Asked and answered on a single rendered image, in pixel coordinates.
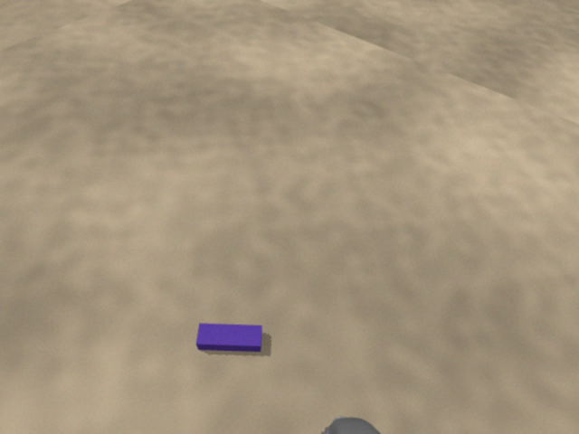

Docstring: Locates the carton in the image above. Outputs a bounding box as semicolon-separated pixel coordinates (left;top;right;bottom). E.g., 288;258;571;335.
196;324;262;352

